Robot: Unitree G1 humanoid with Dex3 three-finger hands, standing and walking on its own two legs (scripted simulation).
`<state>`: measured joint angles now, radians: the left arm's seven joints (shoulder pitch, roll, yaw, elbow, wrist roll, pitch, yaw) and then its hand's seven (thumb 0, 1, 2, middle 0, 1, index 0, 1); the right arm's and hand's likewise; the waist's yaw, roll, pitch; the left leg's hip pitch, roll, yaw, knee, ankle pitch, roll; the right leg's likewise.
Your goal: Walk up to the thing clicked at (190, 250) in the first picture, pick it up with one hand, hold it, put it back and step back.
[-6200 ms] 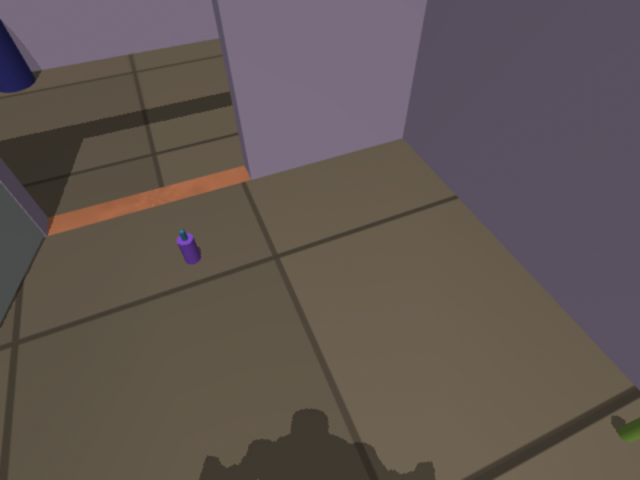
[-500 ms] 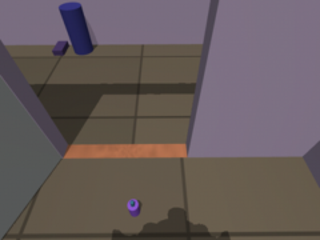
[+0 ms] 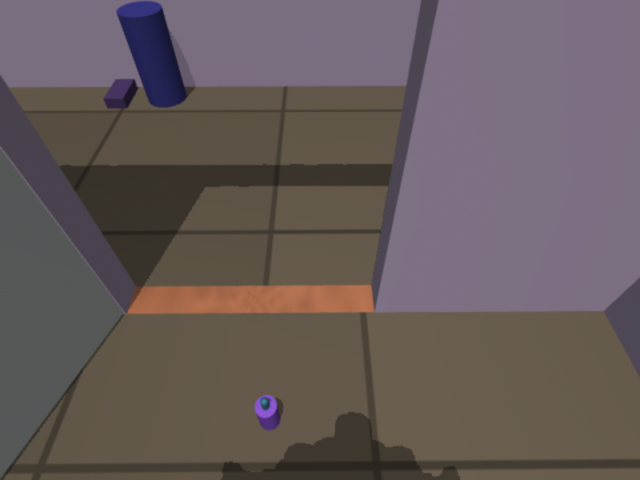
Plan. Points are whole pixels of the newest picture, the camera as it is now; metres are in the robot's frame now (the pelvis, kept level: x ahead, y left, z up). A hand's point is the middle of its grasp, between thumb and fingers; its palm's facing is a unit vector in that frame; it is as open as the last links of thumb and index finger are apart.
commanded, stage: stand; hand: left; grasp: from the side
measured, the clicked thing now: (267, 410) +0.41 +0.18 -0.70
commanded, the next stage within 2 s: go down in 0.72 s
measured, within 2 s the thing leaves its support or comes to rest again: neither
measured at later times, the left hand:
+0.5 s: hand out of the picture +0.08 +0.25 -0.16, palm faces -0.02 -0.94 -0.34, open 7.4 cm
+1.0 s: hand out of the picture +0.14 +0.25 -0.16, palm faces +0.05 -0.95 -0.32, open 9.5 cm
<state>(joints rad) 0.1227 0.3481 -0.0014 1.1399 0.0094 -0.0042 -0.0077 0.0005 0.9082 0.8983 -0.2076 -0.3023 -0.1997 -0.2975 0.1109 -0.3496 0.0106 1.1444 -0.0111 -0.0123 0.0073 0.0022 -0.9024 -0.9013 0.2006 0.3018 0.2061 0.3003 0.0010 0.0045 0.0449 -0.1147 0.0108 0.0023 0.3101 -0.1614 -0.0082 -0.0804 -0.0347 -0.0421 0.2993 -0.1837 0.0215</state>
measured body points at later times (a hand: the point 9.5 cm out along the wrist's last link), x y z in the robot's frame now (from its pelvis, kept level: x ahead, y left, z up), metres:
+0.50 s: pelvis +0.01 +0.00 +0.00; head +0.02 +0.00 +0.45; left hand +0.08 +0.30 -0.13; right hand +0.09 -0.30 -0.13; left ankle +0.01 +0.12 -0.75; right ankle -0.01 -0.13 -0.75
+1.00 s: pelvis -0.01 +0.00 -0.01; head +0.05 +0.01 +0.43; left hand +0.14 +0.30 -0.14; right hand +0.10 -0.27 -0.14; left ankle +0.01 +0.12 -0.75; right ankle -0.01 -0.13 -0.75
